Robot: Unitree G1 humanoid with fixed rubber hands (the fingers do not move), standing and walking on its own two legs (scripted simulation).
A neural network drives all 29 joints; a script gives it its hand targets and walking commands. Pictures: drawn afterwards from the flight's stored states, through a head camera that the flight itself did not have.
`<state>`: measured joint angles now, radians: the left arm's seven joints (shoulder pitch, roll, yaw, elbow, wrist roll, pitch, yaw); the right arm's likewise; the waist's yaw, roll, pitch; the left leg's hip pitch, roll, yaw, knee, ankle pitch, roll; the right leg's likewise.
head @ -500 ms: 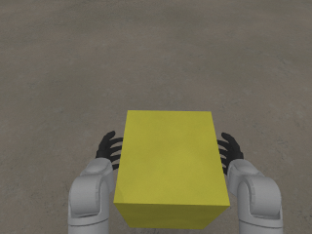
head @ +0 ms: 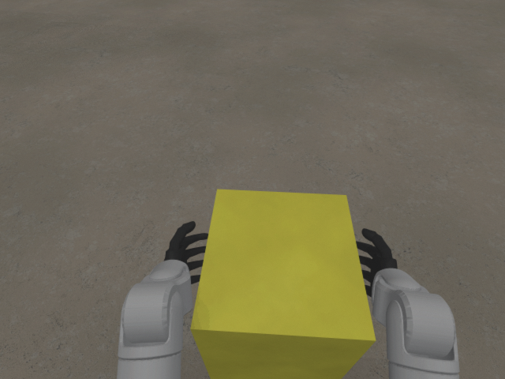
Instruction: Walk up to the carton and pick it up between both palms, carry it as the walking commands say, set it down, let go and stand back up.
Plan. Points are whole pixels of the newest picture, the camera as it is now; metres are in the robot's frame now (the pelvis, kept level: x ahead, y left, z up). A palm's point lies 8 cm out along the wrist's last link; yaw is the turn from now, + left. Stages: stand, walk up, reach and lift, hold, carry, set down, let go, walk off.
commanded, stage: carry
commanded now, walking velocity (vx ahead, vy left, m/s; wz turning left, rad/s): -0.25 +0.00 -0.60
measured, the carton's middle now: (275, 292) +0.28 +0.00 +0.00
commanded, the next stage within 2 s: none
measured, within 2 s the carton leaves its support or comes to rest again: neither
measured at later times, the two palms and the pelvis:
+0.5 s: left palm out of the picture +0.11 +0.13 +0.10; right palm out of the picture +0.06 -0.16 +0.11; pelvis -0.17 +0.02 +0.02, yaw -10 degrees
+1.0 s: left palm out of the picture +0.03 +0.09 +0.10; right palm out of the picture -0.04 -0.19 +0.10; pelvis -0.26 +0.01 +0.01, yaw -13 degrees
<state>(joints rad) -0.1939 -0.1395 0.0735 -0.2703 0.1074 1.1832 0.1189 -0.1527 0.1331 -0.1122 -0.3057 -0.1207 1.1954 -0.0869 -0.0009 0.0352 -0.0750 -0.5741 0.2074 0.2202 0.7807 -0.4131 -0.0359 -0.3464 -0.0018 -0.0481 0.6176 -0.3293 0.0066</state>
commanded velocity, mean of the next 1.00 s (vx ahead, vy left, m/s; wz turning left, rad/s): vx -0.04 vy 0.00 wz -0.11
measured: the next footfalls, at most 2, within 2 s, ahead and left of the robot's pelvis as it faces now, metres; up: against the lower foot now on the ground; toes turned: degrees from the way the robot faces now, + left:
left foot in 0.34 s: -0.12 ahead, +0.11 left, +0.00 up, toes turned -2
right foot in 0.66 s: -0.21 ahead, -0.14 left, +0.00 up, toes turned -16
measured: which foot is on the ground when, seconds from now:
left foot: up 0.00-0.32, down 0.34-1.00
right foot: down 0.00-0.36, up 0.38-0.64, down 0.66-1.00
